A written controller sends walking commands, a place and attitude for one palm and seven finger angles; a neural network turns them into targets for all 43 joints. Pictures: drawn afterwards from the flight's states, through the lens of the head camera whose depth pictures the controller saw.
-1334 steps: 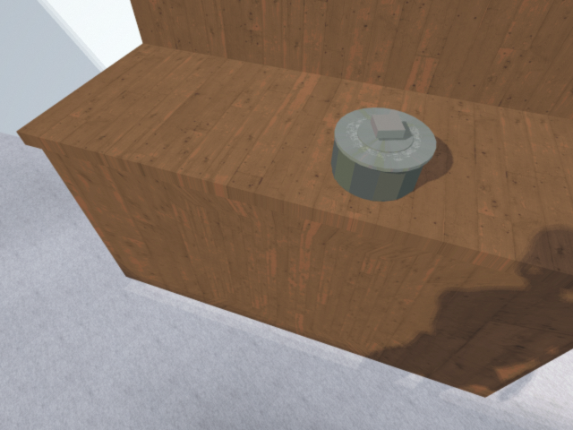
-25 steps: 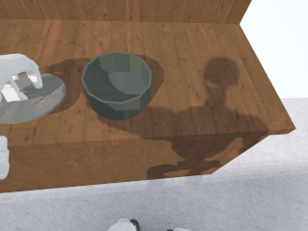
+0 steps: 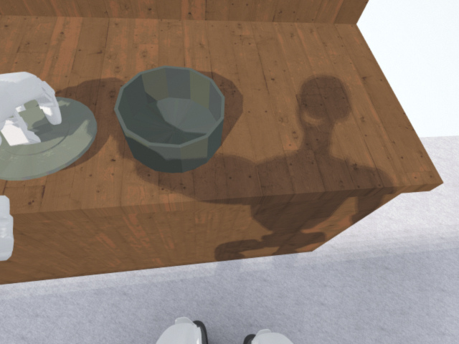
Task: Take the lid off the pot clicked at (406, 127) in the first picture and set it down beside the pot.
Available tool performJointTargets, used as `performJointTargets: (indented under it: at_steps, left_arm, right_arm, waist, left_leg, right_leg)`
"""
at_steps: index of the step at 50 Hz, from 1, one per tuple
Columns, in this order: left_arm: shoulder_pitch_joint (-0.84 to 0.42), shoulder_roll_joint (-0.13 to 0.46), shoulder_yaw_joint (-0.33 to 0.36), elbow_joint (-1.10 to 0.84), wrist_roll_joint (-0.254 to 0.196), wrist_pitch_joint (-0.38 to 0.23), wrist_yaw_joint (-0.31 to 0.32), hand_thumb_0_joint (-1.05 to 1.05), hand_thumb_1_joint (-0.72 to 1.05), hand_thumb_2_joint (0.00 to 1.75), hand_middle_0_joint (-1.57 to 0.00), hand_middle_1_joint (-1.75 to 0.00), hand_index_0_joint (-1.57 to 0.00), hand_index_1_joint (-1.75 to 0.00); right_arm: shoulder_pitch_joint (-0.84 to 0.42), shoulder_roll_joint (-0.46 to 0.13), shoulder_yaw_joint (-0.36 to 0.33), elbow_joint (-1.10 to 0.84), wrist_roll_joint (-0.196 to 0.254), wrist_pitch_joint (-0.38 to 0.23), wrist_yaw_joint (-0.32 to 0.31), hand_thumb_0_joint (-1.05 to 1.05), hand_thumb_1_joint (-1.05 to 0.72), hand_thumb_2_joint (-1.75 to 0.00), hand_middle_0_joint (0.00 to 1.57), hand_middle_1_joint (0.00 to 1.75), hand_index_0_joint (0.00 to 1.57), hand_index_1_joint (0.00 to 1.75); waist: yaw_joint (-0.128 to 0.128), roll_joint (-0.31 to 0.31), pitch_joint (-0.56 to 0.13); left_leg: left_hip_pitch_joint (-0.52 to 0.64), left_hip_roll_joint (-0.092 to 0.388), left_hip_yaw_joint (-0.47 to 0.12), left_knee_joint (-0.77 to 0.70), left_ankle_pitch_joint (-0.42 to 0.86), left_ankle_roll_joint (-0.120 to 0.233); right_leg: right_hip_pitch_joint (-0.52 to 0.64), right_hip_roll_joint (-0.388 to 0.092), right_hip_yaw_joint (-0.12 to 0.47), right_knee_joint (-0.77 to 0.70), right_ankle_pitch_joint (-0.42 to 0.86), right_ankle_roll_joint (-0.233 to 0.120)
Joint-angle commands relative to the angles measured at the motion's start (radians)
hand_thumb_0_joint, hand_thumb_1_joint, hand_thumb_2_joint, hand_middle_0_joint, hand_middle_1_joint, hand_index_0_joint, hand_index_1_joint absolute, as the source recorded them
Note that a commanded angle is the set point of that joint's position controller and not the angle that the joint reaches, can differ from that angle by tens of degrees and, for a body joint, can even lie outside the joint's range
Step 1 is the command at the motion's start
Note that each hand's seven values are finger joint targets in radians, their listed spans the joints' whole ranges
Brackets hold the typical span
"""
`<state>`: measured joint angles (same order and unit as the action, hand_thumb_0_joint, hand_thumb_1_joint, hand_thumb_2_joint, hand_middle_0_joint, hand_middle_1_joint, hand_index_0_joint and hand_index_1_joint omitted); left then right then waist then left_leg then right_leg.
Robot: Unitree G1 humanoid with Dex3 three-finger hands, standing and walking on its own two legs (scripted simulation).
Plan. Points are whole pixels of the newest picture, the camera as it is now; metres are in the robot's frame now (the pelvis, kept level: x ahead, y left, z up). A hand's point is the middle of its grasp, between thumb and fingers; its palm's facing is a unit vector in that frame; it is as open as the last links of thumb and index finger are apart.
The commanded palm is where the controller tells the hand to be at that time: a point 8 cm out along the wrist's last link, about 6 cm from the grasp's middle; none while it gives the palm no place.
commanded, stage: lower the lid onto the table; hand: left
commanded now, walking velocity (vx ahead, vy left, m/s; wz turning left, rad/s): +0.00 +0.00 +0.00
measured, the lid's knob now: (29, 123) +0.49 +0.32 +0.04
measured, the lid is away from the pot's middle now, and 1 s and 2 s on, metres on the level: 0.24 0.25 0.25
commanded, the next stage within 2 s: open the fingers wide in 0.10 s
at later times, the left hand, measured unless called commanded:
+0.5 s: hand (25, 137) +0.45 +0.31 +0.05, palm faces -0.43 -0.13 -0.90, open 7.5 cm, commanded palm +0.49 +0.30 +0.10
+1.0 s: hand (24, 133) +0.46 +0.32 +0.05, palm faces -0.45 -0.12 -0.88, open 9.7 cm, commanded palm +0.50 +0.30 +0.10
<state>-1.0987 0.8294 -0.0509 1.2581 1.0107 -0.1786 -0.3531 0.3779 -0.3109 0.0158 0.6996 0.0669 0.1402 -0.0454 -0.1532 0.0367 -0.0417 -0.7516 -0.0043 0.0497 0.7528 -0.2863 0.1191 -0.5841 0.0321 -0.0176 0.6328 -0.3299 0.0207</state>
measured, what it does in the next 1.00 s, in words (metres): stands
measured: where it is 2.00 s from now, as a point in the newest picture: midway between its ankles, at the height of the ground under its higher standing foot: outside the picture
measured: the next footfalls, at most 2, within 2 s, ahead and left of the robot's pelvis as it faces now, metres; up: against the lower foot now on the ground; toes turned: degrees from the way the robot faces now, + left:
none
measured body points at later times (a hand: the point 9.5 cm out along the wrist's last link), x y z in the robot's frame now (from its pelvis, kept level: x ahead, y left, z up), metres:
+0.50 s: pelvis -0.01 +0.00 -0.01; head +0.09 +0.03 +0.43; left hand +0.47 +0.32 +0.10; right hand -0.01 -0.28 -0.11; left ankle +0.04 +0.04 -0.71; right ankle -0.02 -0.16 -0.71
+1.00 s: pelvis -0.01 +0.00 -0.01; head +0.10 +0.03 +0.42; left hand +0.48 +0.32 +0.10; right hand -0.02 -0.29 -0.12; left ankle +0.04 +0.04 -0.71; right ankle -0.02 -0.16 -0.71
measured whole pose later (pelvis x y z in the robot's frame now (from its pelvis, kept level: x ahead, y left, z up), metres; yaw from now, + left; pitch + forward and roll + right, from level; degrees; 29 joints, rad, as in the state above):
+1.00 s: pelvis -0.01 +0.00 -0.01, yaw +0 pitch +17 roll -6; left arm -1.05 0.82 -0.04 1.19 1.01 -0.16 -0.30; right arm 0.38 -0.30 0.01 0.67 0.07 0.18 -0.02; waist -0.14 0.04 -0.07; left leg -0.83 0.00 0.03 0.84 -0.31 0.11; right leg -0.66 0.04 -0.03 0.73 -0.37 0.01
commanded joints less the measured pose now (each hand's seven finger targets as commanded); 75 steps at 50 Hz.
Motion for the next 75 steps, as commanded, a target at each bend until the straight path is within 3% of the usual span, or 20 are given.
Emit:
performJointTargets:
  at_steps: [1,9,10,11,13,15,18,23,28,30,34,37,41,44,47,54,58,65,70,75]
  left_arm:
    - [-0.445,0.269,0.053,-0.161,-0.011,-0.004,0.036,0.0,0.53,1.1,-0.71,-1.0,-0.8,-1.04]
    - [-0.447,0.237,0.029,-0.119,-0.002,0.014,0.042,0.0,0.53,1.1,-0.71,-1.0,-0.8,-1.04]
    - [-0.196,0.31,0.148,-0.144,-0.01,-0.001,0.044,0.0,0.53,1.1,-0.71,-1.0,-0.8,-1.04]
    - [-0.173,0.342,0.191,-0.262,-0.005,-0.045,0.053,0.0,0.52,1.08,-0.7,-1.01,-0.78,-1.04]
    - [-0.229,0.233,0.095,-0.297,-0.006,-0.045,0.068,0.0,0.5,1.04,-0.68,-1.01,-0.76,-1.04]
    - [-0.342,0.165,0.03,-0.294,-0.015,-0.008,0.084,0.0,0.48,1.0,-0.66,-1.01,-0.73,-1.04]
    - [-0.36,0.289,0.108,-0.234,-0.026,0.02,0.119,0.0,0.44,0.96,-0.63,-1.0,-0.69,-1.03]
    - [-0.374,0.215,0.048,-0.253,0.006,0.03,0.122,0.0,0.37,0.91,-0.58,-0.99,-0.64,-1.01]
    - [-0.36,0.274,0.094,-0.235,-0.002,0.033,0.118,0.0,0.3,0.86,-0.54,-0.96,-0.59,-0.98]
    - [-0.36,0.207,0.042,-0.198,-0.011,0.044,0.111,0.0,0.27,0.85,-0.52,-0.95,-0.56,-0.97]
    - [-0.382,0.249,0.067,-0.222,-0.005,0.033,0.101,0.0,0.21,0.82,-0.49,-0.93,-0.52,-0.94]
    - [-0.37,0.206,0.045,-0.238,-0.006,0.023,0.088,0.0,0.17,0.79,-0.47,-0.91,-0.49,-0.92]
    - [-0.355,0.195,0.035,-0.199,-0.016,0.023,0.084,0.0,0.11,0.75,-0.43,-0.89,-0.45,-0.9]
    - [-0.338,0.251,0.065,-0.181,-0.012,0.028,0.083,0.0,0.07,0.72,-0.41,-0.88,-0.42,-0.88]
    - [-0.344,0.21,0.044,-0.221,-0.009,0.015,0.075,0.0,0.02,0.69,-0.38,-0.86,-0.39,-0.86]
    - [-0.317,0.235,0.049,-0.166,-0.02,0.019,0.066,0.0,-0.02,0.66,-0.36,-0.85,-0.36,-0.85]
    - [-0.349,0.26,0.069,-0.25,-0.006,0.0,0.065,0.0,-0.02,0.66,-0.35,-0.85,-0.35,-0.85]
    - [-0.302,0.279,0.087,-0.218,-0.03,0.006,0.058,0.0,-0.01,0.65,-0.35,-0.86,-0.35,-0.86]
    - [-0.282,0.283,0.091,-0.224,-0.018,-0.006,0.065,0.0,-0.01,0.64,-0.34,-0.87,-0.34,-0.87]
    - [-0.383,0.355,0.134,-0.356,-0.02,-0.011,0.073,0.0,-0.01,0.64,-0.34,-0.87,-0.34,-0.87]
  right_arm:
    - [0.164,-0.224,-0.074,-0.041,-0.008,-0.006,-0.021,0.0,-0.9,-0.9,0.2,0.3,0.2,0.3]
    - [0.174,-0.221,-0.074,-0.031,-0.006,0.003,-0.01,0.0,-0.9,-0.9,0.2,0.3,0.2,0.3]
    - [0.175,-0.207,-0.084,-0.081,-0.002,0.004,0.002,0.0,-0.9,-0.9,0.2,0.3,0.2,0.3]
    - [0.154,-0.21,-0.083,-0.102,-0.021,0.019,0.001,0.0,-0.9,-0.9,0.2,0.3,0.2,0.3]
    - [0.117,-0.2,-0.086,-0.095,-0.025,0.046,0.008,0.0,-0.9,-0.9,0.2,0.3,0.2,0.3]
    - [0.118,-0.211,-0.098,-0.07,-0.019,0.059,0.017,0.0,-0.9,-0.9,0.2,0.3,0.2,0.3]
    - [0.128,-0.222,-0.085,-0.075,-0.004,0.053,0.003,0.0,-0.9,-0.9,0.2,0.3,0.2,0.3]
    - [0.123,-0.21,-0.086,-0.069,-0.005,0.039,0.012,0.0,-0.9,-0.9,0.2,0.3,0.2,0.3]
    - [0.129,-0.215,-0.077,-0.081,-0.002,0.03,0.009,0.0,-0.9,-0.9,0.2,0.3,0.2,0.3]
    - [0.123,-0.213,-0.079,-0.079,0.0,0.028,0.007,0.0,-0.9,-0.9,0.2,0.3,0.2,0.3]
    - [0.129,-0.218,-0.078,-0.077,0.001,0.026,0.003,0.0,-0.9,-0.9,0.2,0.3,0.2,0.3]
    - [0.132,-0.212,-0.082,-0.076,-0.003,0.024,0.008,0.0,-0.9,-0.9,0.2,0.3,0.2,0.3]
    - [0.136,-0.212,-0.075,-0.075,0.002,0.024,0.006,0.0,-0.9,-0.9,0.2,0.3,0.2,0.3]
    - [0.143,-0.216,-0.074,-0.079,0.004,0.027,0.003,0.0,-0.9,-0.9,0.2,0.3,0.2,0.3]
    - [0.151,-0.208,-0.08,-0.071,0.002,0.03,0.007,0.0,-0.9,-0.9,0.2,0.3,0.2,0.3]
    - [0.143,-0.212,-0.07,-0.078,0.006,0.037,0.001,0.0,-0.9,-0.9,0.2,0.3,0.2,0.3]
    - [0.147,-0.207,-0.076,-0.082,0.001,0.043,0.001,0.0,-0.9,-0.9,0.2,0.3,0.2,0.3]
    - [0.135,-0.208,-0.071,-0.085,0.006,0.044,0.0,0.0,-0.9,-0.9,0.2,0.3,0.2,0.3]
    - [0.127,-0.205,-0.069,-0.087,0.009,0.046,-0.001,0.0,-0.9,-0.9,0.2,0.3,0.2,0.3]
    - [0.118,-0.21,-0.075,-0.094,0.007,0.052,-0.005,0.0,-0.9,-0.9,0.2,0.3,0.2,0.3]
  waist:
    - [-0.016,0.126,-0.443]
    - [-0.027,0.117,-0.393]
    - [0.06,0.131,-0.491]
    - [0.07,0.154,-0.549]
    - [0.035,0.17,-0.507]
    - [-0.004,0.117,-0.377]
    - [-0.002,0.067,-0.367]
    - [0.013,0.195,-0.42]
    - [0.015,0.107,-0.445]
    - [-0.004,0.081,-0.397]
    - [0.002,0.107,-0.407]
    - [0.01,0.152,-0.435]
    - [-0.003,0.099,-0.403]
    - [-0.003,0.079,-0.399]
    - [0.005,0.149,-0.438]
    - [-0.011,0.058,-0.357]
    - [0.007,0.155,-0.449]
    - [-0.002,0.063,-0.398]
    - [0.008,0.109,-0.393]
    - [0.018,0.162,-0.489]
  left_leg:
    - [0.641,0.024,-0.162,-0.039,0.328,-0.044]
    - [0.584,0.028,-0.17,-0.022,0.223,-0.05]
    - [0.608,0.007,-0.17,-0.022,0.316,-0.061]
    - [0.644,0.015,-0.157,-0.004,0.442,-0.071]
    - [0.648,0.023,-0.162,0.003,0.42,-0.08]
    - [0.598,0.037,-0.183,-0.042,0.187,-0.059]
    - [0.533,0.022,-0.185,-0.072,0.047,-0.041]
    - [0.627,0.03,-0.207,-0.068,0.097,-0.067]
    - [0.578,0.019,-0.184,-0.036,0.171,-0.054]
    - [0.549,0.017,-0.18,-0.039,0.135,-0.052]
    - [0.572,0.025,-0.194,-0.042,0.133,-0.056]
    - [0.617,0.024,-0.197,-0.03,0.212,-0.064]
    - [0.558,0.018,-0.177,-0.016,0.211,-0.056]
    - [0.518,0.012,-0.162,-0.012,0.175,-0.05]
    - [0.606,0.023,-0.177,-0.005,0.278,-0.063]
    - [0.482,0.009,-0.152,-0.006,0.157,-0.044]
    - [0.573,0.011,-0.159,0.001,0.242,-0.052]
    - [0.482,0.003,-0.123,0.01,0.219,-0.037]
    - [0.514,0.008,-0.131,0.004,0.22,-0.044]
    - [0.585,0.009,-0.138,-0.012,0.241,-0.039]
  right_leg:
    - [-0.243,0.082,-0.051,-0.052,0.135,-0.061]
    - [-0.298,0.09,-0.055,-0.027,0.073,-0.061]
    - [-0.213,0.09,-0.064,-0.016,0.095,-0.074]
    - [-0.205,0.092,-0.062,-0.007,0.145,-0.08]
    - [-0.26,0.092,-0.055,-0.012,0.129,-0.074]
    - [-0.308,0.089,-0.052,-0.044,0.05,-0.065]
    - [-0.263,0.082,-0.044,-0.04,0.009,-0.064]
    - [-0.315,0.082,-0.054,-0.015,0.015,-0.075]
    - [-0.245,0.087,-0.046,-0.017,0.06,-0.07]
    - [-0.269,0.087,-0.049,-0.022,0.052,-0.066]
    - [-0.286,0.086,-0.053,-0.008,0.04,-0.068]
    - [-0.302,0.089,-0.052,-0.004,0.054,-0.07]
    - [-0.289,0.09,-0.055,-0.001,0.069,-0.069]
    - [-0.265,0.09,-0.049,-0.003,0.065,-0.065]
    - [-0.296,0.095,-0.057,0.005,0.074,-0.07]
    - [-0.271,0.093,-0.05,-0.008,0.061,-0.062]
    - [-0.27,0.094,-0.052,0.001,0.085,-0.071]
    - [-0.211,0.092,-0.044,-0.01,0.116,-0.061]
    - [-0.235,0.094,-0.049,-0.007,0.094,-0.068]
    - [-0.178,0.087,-0.04,-0.025,0.123,-0.068]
